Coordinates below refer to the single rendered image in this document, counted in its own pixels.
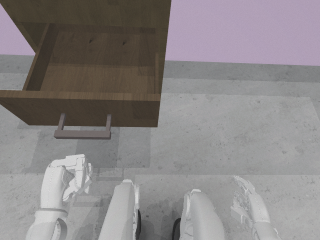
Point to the robot right hand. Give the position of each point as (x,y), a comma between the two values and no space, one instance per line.
(253,208)

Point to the drawer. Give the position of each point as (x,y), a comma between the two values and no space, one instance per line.
(88,72)

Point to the left robot thigh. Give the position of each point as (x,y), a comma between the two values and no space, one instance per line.
(118,222)

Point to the robot left shin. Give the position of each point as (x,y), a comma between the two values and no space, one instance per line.
(135,214)

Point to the right robot forearm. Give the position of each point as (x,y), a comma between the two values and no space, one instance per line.
(264,231)

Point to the left robot forearm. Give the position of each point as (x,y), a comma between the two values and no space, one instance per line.
(49,224)

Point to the cabinet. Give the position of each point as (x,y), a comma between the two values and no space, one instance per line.
(32,16)

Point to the handle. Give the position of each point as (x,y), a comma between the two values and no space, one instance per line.
(83,134)

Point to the robot left hand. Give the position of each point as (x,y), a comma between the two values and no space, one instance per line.
(73,171)

